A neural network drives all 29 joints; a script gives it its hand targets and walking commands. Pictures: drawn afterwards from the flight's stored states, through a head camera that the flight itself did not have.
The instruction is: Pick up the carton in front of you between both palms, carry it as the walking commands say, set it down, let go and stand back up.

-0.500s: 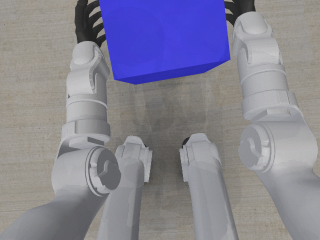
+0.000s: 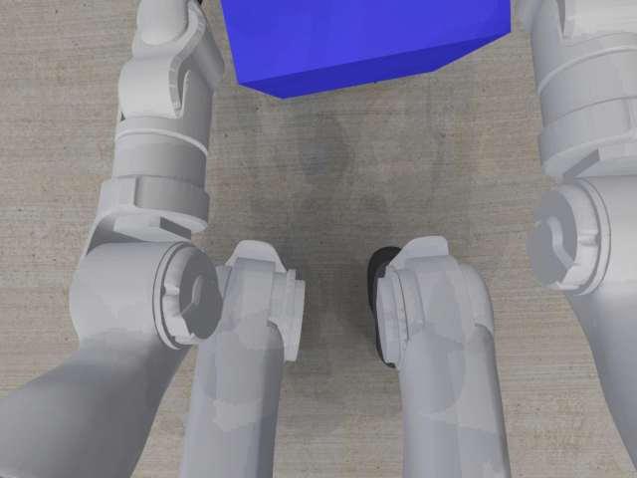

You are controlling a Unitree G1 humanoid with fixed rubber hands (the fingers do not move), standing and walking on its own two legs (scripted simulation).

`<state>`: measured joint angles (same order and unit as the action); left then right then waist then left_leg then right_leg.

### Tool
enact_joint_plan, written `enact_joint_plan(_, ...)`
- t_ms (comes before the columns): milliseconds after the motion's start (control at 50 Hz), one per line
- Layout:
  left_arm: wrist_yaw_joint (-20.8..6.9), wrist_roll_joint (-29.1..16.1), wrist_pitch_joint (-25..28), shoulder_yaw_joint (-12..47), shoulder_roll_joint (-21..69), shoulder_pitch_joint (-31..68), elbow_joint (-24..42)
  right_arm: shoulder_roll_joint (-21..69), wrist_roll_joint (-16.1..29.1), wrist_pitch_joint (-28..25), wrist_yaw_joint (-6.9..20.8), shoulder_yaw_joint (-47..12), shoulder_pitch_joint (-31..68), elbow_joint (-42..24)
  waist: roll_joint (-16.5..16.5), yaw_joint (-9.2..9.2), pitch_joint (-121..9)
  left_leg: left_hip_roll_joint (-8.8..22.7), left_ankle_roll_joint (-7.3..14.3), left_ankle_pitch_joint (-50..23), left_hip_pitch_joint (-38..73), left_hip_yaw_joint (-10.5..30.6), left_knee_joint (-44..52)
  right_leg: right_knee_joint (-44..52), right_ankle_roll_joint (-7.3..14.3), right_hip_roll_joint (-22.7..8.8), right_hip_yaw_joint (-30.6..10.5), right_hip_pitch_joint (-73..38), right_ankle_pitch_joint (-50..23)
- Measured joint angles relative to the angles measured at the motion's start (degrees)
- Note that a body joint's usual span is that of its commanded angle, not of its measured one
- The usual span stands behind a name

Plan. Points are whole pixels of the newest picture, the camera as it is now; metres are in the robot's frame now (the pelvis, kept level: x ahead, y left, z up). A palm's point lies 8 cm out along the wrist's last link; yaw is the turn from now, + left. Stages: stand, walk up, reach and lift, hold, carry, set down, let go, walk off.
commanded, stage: set down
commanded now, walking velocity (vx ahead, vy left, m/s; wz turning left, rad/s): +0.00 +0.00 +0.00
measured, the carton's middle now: out of the picture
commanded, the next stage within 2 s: none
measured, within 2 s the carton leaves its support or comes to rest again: rests again in 0.22 s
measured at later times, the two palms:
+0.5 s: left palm (185, 15) +0.53 +0.10 -0.19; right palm out of the picture +0.55 -0.20 -0.18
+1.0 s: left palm (184, 10) +0.54 +0.11 -0.20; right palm out of the picture +0.55 -0.21 -0.20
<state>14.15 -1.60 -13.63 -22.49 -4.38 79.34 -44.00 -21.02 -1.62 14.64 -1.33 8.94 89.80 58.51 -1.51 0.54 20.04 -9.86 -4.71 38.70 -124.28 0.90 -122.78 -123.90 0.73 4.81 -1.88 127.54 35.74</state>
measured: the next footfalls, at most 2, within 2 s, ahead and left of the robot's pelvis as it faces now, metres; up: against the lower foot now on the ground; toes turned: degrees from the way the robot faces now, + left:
none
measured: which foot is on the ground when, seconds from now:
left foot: down 0.00-1.00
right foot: down 0.00-1.00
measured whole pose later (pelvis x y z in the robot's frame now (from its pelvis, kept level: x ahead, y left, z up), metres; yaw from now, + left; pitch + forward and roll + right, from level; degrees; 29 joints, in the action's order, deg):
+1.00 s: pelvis -0.01 +0.00 -0.03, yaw +0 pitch +30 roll +4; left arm 3.1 5.0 -9.7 -27.2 -7.3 86.4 -56.0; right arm -24.2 -5.9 10.7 6.6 15.5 92.9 65.4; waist -1.9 0.0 29.9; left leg -8.4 -4.7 39.1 -121.7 -0.3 -129.6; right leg -131.0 2.4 2.7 -0.4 125.2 36.2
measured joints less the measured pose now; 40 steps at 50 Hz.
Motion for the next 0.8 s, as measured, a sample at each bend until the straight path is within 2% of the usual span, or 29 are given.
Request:
enact_joint_plan(340,-2.4,0.5,0.9,0.0,-0.8,2.7,-5.5,-2.3,1.0,-1.3,2.0,-0.4,1.6,5.6,-0.7,-0.04,5.6,0.3,0.4,-0.8,1.3,-0.6,-3.6,-3.3,0.2,-1.0,0.7,-1.8,-0.5)
enact_joint_plan(500,-5.5,2.3,1.3,-1.8,-1.6,4.9,-8.0,-3.3,-0.1,-1.5,3.9,0.4,3.8,7.8,-0.7,-0.26,8.2,0.6,0.2,-1.0,2.3,-0.7,-4.8,-4.7,0.7,-1.3,1.0,-2.5,-0.8)
enact_joint_plan(760,-10.7,5.4,1.8,-4.4,-2.5,6.7,-10.0,-3.5,-3.0,-1.7,7.7,4.5,4.2,7.5,-0.4,-0.40,9.8,1.1,0.2,-0.9,2.8,-1.0,-5.8,-6.0,1.6,-1.8,1.3,-2.6,-0.9)
enact_joint_plan(800,-10.5,6.1,1.8,-4.9,-2.5,6.9,-10.4,-3.1,-3.8,-1.8,7.5,5.1,4.0,7.3,-0.4,-0.31,9.8,1.1,0.1,-0.7,2.7,-1.0,-5.9,-6.1,1.6,-1.9,1.4,-2.6,-0.7)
